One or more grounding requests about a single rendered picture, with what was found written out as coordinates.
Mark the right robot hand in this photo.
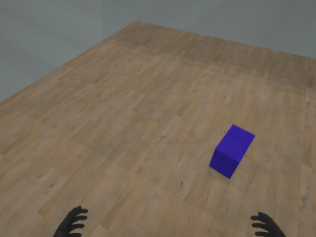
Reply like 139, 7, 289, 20
250, 212, 286, 237

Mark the left robot hand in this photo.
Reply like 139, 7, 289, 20
53, 205, 89, 237

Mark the carton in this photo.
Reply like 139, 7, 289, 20
209, 124, 256, 180

